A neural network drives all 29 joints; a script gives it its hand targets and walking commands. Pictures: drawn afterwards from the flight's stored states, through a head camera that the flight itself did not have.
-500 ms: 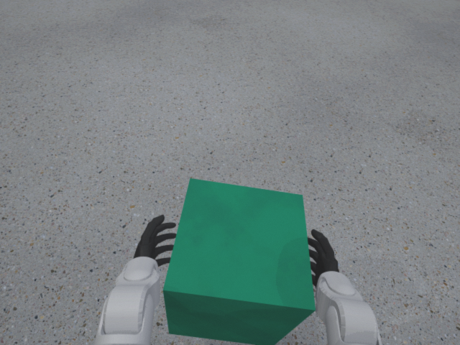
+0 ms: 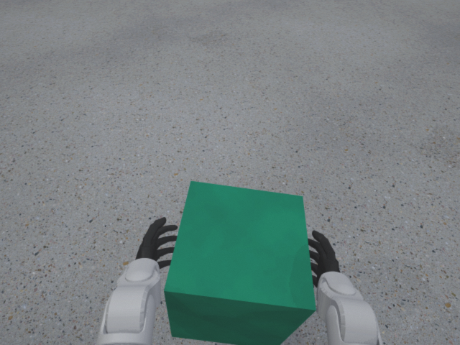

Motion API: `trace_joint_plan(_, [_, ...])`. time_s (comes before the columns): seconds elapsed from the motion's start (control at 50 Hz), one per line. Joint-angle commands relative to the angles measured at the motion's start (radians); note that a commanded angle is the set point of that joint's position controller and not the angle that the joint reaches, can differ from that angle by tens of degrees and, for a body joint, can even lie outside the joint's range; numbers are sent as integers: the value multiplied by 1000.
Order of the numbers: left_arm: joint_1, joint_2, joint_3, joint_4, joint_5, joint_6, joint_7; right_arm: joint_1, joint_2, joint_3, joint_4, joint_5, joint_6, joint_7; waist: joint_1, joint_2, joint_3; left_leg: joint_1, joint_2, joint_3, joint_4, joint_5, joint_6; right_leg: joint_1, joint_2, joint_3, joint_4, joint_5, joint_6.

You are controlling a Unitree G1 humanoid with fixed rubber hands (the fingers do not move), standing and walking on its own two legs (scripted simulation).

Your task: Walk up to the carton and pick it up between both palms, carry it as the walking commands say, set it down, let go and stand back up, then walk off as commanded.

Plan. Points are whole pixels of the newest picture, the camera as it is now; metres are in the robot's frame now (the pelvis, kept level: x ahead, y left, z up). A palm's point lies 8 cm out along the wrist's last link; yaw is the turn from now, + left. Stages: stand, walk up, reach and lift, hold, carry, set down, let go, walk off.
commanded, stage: carry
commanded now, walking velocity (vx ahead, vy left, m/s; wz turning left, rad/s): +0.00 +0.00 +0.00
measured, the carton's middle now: (234, 268) +0.30 +0.00 -0.05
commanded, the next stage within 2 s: none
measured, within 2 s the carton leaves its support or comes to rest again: neither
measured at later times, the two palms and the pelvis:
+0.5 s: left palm (208, 142) +0.63 +0.07 -0.01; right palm (318, 166) +0.59 -0.22 -0.06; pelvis +0.34 -0.05 -0.05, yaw -2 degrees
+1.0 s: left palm (248, 61) +1.06 -0.05 +0.01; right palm (327, 78) +1.03 -0.35 -0.04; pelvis +0.77 -0.18 -0.03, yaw -1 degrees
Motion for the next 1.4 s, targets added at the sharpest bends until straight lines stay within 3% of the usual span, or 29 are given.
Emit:
trace_joint_plan(0.0, [-488,-724,-538,-124,-213,-80,-209,-685,650,659,-297,186,-63,189,-23,172,-375,573,210,-112,56,1996,68,-166,73,-95,-279,183,9])
trace_joint_plan(0.02, [-509,-726,-529,-117,-210,-74,-209,-680,636,647,-288,166,-52,181,-10,72,-399,398,178,-61,167,1794,47,48,56,-49,-392,438,-10])
trace_joint_plan(0.04, [-520,-727,-525,-103,-221,-78,-216,-660,638,637,-248,148,-47,179,6,-122,-410,84,93,-11,406,1284,-8,330,-68,147,-371,1166,-102])
trace_joint_plan(0.06, [-480,-723,-503,-18,-196,-68,-214,-711,631,637,-243,136,-39,174,14,-367,-376,-231,-21,26,563,363,-52,579,-271,360,-329,1973,-226])
trace_joint_plan(0.1, [-448,-708,-459,34,-184,-60,-208,-702,634,616,-212,130,-36,173,12,-371,-250,-476,-31,-29,555,-142,-39,637,-286,405,-324,2001,-222])
trace_joint_plan(0.18, [-522,-705,-479,-41,-181,-70,-209,-717,659,625,-193,142,-45,182,7,-231,-132,-441,-47,139,96,-76,-19,567,-175,229,-244,2036,-62])
trace_joint_plan(0.22, [-583,-695,-536,-120,-218,-75,-202,-655,670,583,-131,117,-38,179,-43,-89,-273,30,-92,175,-169,368,-21,306,-138,139,19,1964,18])
trace_joint_plan(0.24, [-605,-706,-568,-156,-229,-79,-201,-596,678,569,-99,117,-37,184,-87,132,-420,411,54,-22,-130,1174,82,50,-87,48,326,1434,71])
trace_joint_plan(0.26, [-602,-688,-572,-156,-241,-74,-203,-587,649,558,-117,126,-40,175,-97,395,-441,709,287,-336,-24,2096,287,-321,91,7,671,332,130])
trace_joint_plan(0.28, [-633,-697,-587,-173,-247,-92,-209,-569,670,579,-114,141,-55,177,-104,556,-359,834,382,-491,-30,2282,370,-607,150,92,772,-215,127])
trace_joint_plan(0.34, [-566,-706,-542,-103,-219,-98,-197,-638,695,656,-216,173,-65,163,-123,273,-100,926,312,-560,-15,1916,214,-1106,84,201,723,-614,-21])
trace_joint_plan(0.4, [-389,-723,-521,-105,-238,-97,-200,-797,683,756,-457,244,-81,162,-8,-98,-303,522,137,-197,188,1730,15,-374,75,35,-263,-135,-24])
trace_joint_plan(0.42, [-457,-707,-518,-169,-256,-100,-202,-739,652,763,-440,247,-78,160,16,-143,-447,253,122,-80,375,1431,-19,146,84,-9,-429,481,4])
trace_joint_plan(0.46, [-306,-716,-463,-65,-223,-91,-205,-698,656,771,-405,215,-59,158,3,-496,-463,-310,-101,1,875,-15,-90,685,-264,515,-367,2029,-153])
trace_joint_plan(0.48, [-458,-677,-448,-130,-209,-124,-201,-751,648,762,-333,192,-65,168,-7,-487,-421,-341,-107,-68,850,-32,-69,650,-267,577,-345,2289,-151])
trace_joint_plan(0.56, [-452,-687,-479,-92,-209,-86,-188,-690,651,673,-241,171,-50,153,31,-214,-263,-695,-51,-23,923,-58,-29,740,-156,471,-330,1797,7])
trace_joint_plan(0.68, [-661,-679,-580,-303,-276,-107,-200,-657,685,650,-222,144,-58,150,3,-50,-203,-364,-175,314,211,-7,-21,448,15,126,-368,2154,248])
trace_joint_plan(0.7, [-606,-667,-567,-256,-246,-103,-194,-575,658,601,-176,117,-50,142,-19,-50,-214,-34,-250,502,-67,147,-42,224,73,24,-205,2418,435])
trace_joint_plan(0.72, [-695,-662,-587,-290,-266,-121,-194,-547,675,601,-163,145,-57,147,-119,-43,-287,391,-134,455,-336,376,98,-117,157,-28,417,2491,592])
trace_joint_plan(0.74, [-644,-646,-572,-233,-251,-112,-201,-546,694,590,-66,145,-62,153,-193,546,-399,771,286,-254,-183,1187,355,-576,231,96,1290,382,501])
trace_joint_plan(0.76, [-549,-658,-601,-209,-273,-98,-220,-493,684,612,-86,115,-54,141,-130,594,-552,828,431,-591,-34,1690,440,-550,142,401,1345,-348,279])
trace_joint_plan(0.84, [-517,-636,-439,-82,-249,-107,-222,-759,685,739,-307,176,-60,130,-94,-64,-306,628,412,-757,23,1171,324,-886,13,562,971,-544,23])
trace_joint_plan(0.88, [-438,-623,-406,-48,-222,-118,-220,-714,696,775,-286,205,-68,132,-71,-94,-284,596,347,-590,79,1159,236,-850,-41,442,432,-459,2])
trace_joint_plan(0.94, [-253,-649,-384,16,-213,-112,-225,-696,650,824,-280,231,-53,142,36,-100,-451,83,204,-75,192,842,47,130,-22,119,-379,565,47])
trace_joint_plan(0.96, [-352,-675,-397,-7,-218,-115,-228,-739,648,790,-266,221,-58,146,38,-101,-387,-82,121,-12,326,451,-9,279,-33,201,-455,822,38])
trace_joint_plan(0.98, [-445,-668,-425,-79,-239,-134,-237,-690,668,766,-260,200,-70,162,-19,-349,-373,-216,-62,-2,615,1,-84,309,-218,554,-436,1578,11])
trace_joint_plan(1.0, [-449,-669,-417,-26,-198,-129,-235,-732,680,759,-217,190,-64,165,-23,-391,-391,-195,-61,-51,633,-38,-68,351,-245,600,-346,1926,-27])
trace_joint_plan(1.22, [-652,-740,-595,-372,-308,-85,-226,-658,815,747,-265,220,-14,168,25,-160,-406,-608,-41,60,572,2,-32,714,-143,392,-298,1701,62])
trace_joint_plan(1.38, [-620,-740,-582,-284,-272,-40,-223,-624,788,648,-205,174,11,179,-12,-141,-412,6,-66,111,-67,400,40,303,-100,277,-107,1844,152])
